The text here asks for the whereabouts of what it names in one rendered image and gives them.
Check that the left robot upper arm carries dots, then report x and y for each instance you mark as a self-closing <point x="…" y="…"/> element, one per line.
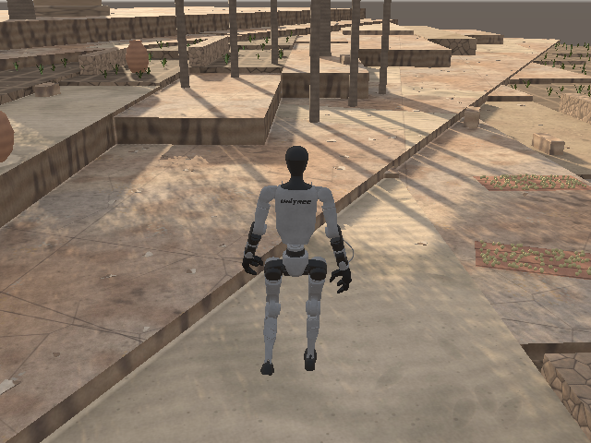
<point x="266" y="195"/>

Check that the right robot forearm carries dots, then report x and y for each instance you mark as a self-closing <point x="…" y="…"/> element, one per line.
<point x="337" y="244"/>

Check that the left robot hand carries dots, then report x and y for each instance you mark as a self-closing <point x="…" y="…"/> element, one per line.
<point x="252" y="261"/>

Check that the robot torso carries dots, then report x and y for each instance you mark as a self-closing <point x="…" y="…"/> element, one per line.
<point x="295" y="223"/>

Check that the right robot hand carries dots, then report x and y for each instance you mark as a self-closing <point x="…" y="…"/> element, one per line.
<point x="346" y="279"/>

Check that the right robot upper arm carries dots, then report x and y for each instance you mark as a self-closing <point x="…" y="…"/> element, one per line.
<point x="324" y="194"/>

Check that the left robot forearm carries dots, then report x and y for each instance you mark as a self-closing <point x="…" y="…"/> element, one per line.
<point x="252" y="243"/>

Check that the robot left foot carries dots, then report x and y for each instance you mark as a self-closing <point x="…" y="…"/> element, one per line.
<point x="267" y="369"/>

